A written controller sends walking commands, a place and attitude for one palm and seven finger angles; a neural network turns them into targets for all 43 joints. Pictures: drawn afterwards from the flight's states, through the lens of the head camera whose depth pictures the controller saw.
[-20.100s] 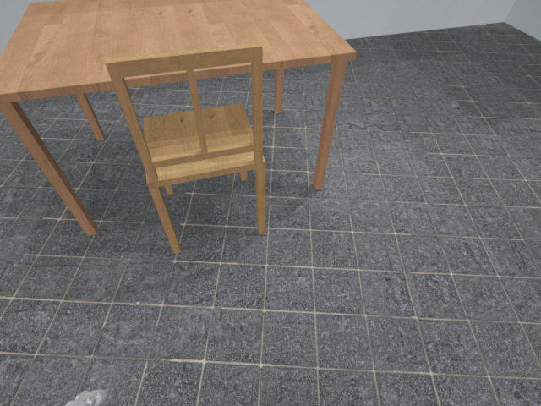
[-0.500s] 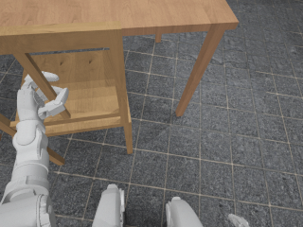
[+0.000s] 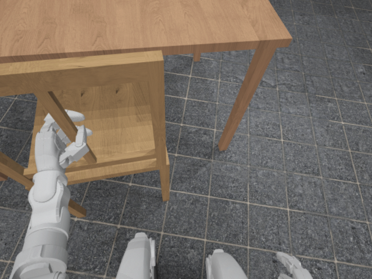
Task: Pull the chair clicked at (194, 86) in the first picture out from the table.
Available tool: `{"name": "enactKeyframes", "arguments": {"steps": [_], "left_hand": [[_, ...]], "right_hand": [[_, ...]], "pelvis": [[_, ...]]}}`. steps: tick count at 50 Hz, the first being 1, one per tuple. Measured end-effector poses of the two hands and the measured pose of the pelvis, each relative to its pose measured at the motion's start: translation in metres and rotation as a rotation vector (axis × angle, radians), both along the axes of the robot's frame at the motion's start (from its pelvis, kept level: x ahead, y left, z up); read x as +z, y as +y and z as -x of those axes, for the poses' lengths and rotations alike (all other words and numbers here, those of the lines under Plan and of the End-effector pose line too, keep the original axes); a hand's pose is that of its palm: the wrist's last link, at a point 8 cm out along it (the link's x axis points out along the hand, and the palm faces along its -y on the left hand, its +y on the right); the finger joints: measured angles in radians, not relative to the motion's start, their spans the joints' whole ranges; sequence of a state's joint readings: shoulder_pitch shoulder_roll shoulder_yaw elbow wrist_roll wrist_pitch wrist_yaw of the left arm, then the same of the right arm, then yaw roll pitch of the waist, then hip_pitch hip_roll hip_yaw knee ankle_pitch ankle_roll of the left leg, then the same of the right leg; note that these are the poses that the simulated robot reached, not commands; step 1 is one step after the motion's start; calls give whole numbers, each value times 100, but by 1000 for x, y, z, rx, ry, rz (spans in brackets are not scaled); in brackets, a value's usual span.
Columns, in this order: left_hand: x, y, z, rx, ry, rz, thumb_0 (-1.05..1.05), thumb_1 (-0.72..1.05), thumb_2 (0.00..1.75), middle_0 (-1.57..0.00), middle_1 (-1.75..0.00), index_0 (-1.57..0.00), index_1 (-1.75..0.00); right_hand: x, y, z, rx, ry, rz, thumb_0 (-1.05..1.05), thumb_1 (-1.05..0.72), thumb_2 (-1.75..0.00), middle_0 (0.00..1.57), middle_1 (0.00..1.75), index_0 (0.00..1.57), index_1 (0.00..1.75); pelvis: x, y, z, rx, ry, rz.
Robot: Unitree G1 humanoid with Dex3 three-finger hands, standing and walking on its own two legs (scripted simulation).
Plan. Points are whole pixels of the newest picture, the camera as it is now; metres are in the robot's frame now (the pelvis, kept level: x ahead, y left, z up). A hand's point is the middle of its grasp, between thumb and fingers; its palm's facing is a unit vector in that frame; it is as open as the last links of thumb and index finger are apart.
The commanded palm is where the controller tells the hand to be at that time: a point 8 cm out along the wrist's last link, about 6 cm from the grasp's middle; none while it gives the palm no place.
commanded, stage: hook a spindle and tug to test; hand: left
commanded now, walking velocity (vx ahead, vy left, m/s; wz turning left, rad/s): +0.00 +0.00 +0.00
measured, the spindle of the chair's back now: (72, 133) +0.41 +0.25 +0.02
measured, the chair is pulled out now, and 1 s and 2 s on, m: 0.03 0.15 0.18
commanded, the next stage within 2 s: step backward, pulling the chair out in 0.18 s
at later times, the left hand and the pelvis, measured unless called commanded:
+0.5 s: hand (84, 147) +0.37 +0.21 +0.04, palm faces +0.29 -0.95 -0.12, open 5.3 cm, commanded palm +0.34 +0.26 +0.04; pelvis +0.00 +0.00 +0.07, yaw +1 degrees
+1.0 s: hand (103, 190) +0.28 +0.16 +0.04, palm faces +0.13 -0.98 -0.17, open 5.1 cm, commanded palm +0.27 +0.21 +0.04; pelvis -0.06 -0.02 +0.10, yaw +3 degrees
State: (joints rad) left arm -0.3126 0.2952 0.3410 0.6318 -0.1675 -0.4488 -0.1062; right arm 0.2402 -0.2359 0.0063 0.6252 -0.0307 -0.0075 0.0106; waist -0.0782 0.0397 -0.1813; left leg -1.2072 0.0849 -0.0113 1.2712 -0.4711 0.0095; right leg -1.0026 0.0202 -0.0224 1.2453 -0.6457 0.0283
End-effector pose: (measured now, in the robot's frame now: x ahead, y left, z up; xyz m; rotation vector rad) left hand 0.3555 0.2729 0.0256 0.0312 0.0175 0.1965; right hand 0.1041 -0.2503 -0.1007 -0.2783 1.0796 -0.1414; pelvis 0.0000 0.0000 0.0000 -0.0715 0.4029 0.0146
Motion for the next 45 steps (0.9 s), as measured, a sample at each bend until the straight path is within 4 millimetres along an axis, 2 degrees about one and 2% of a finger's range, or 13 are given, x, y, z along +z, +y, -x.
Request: {"name": "enactKeyframes", "arguments": {"steps": [9,16,18,22,25,29,37,45], "left_hand": [[0,-3,9,-2,-6,-1,0,73,80,-46,-144,-42,-145],[2,-4,10,8,11,-17,0,72,81,-47,-143,-42,-145],[10,-5,10,36,107,-54,0,72,81,-46,-138,-42,-145],[25,-10,14,98,320,-59,3,74,81,-39,-123,-40,-145],[29,-16,19,126,376,1,3,75,81,-32,-112,-42,-145],[31,-21,23,108,398,11,3,76,79,-29,-106,-45,-145],[33,-32,38,34,424,-25,2,75,77,-29,-104,-45,-145],[34,-52,75,-7,443,-51,1,74,76,-30,-107,-46,-145]], "right_hand": [[-2,-1,-10,18,-34,1,1,-90,-90,21,30,20,30],[-3,-4,-6,6,-34,0,1,-90,-90,21,30,20,30],[7,-1,0,-37,-13,-16,1,-90,-90,21,30,20,30],[42,8,10,-93,-1,-46,1,-91,-90,21,30,20,30],[65,10,19,-98,15,-34,1,-90,-90,21,30,20,30],[84,2,30,-88,50,19,1,-90,-90,21,30,20,30],[94,-11,49,-112,59,57,1,-90,-90,21,30,20,30],[88,-2,54,-85,23,1,1,-90,-90,21,30,20,30]], "pelvis": [[-3,-4,4,5,-8,-4],[-3,-8,10,9,-31,-8],[11,-8,11,16,-96,-16],[49,-5,2,13,-170,-31],[70,-3,-2,13,-205,-35],[84,-1,2,23,-241,-31],[93,1,25,25,-289,-18],[97,-8,46,34,-335,-20]]}}
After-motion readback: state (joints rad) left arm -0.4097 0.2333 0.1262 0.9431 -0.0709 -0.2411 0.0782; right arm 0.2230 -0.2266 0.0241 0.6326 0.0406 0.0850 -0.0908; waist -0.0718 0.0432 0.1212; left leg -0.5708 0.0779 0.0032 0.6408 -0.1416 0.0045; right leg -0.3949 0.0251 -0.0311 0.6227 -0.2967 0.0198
